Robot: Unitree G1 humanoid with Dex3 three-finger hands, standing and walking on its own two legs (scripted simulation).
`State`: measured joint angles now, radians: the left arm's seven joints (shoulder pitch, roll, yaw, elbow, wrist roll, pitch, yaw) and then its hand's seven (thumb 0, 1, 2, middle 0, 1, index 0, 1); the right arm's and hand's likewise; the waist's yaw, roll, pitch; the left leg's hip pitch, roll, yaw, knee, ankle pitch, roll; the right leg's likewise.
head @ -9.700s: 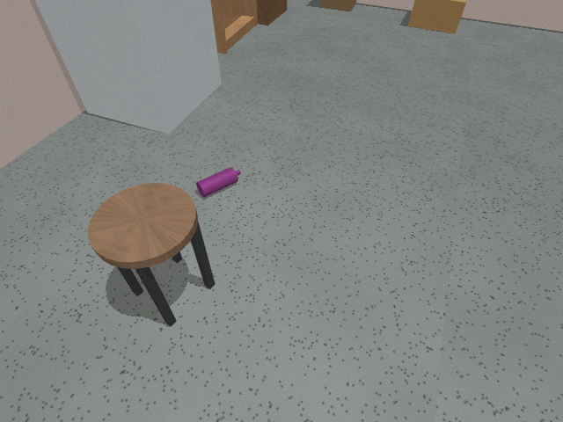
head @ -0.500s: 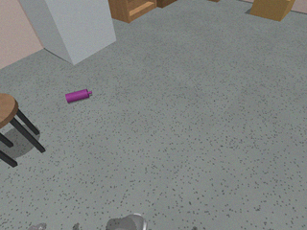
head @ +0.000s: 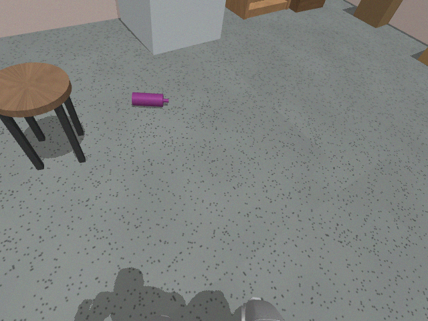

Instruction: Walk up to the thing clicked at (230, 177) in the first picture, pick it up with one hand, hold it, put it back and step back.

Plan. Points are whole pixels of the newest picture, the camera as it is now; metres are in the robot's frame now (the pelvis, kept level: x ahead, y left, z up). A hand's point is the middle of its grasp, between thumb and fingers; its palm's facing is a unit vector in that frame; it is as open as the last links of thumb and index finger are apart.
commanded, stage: walk up
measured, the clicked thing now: (150, 99) +1.46 +0.36 -0.71
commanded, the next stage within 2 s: stand in 1.52 s
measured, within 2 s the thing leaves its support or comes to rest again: neither
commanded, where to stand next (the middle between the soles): +0.06 -0.03 m, yaw +9 degrees
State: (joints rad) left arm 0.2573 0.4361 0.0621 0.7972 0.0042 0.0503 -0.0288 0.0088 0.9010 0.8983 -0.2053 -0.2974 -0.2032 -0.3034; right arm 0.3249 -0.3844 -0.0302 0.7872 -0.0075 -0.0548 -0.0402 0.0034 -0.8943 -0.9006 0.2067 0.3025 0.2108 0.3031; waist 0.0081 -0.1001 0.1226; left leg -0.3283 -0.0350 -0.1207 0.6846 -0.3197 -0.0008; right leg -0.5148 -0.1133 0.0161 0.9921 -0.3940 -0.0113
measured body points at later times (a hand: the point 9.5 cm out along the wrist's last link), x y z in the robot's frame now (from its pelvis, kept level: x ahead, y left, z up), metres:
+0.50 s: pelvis -0.02 -0.06 +0.00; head +0.01 -0.06 +0.45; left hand -0.02 +0.27 -0.10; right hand +0.11 -0.36 -0.12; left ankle -0.02 +0.07 -0.72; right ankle +0.02 -0.17 -0.72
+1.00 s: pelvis +0.00 -0.06 +0.01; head +0.01 -0.06 +0.46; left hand -0.01 +0.25 -0.11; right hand +0.15 -0.35 -0.11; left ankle -0.02 +0.06 -0.72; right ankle +0.03 -0.20 -0.72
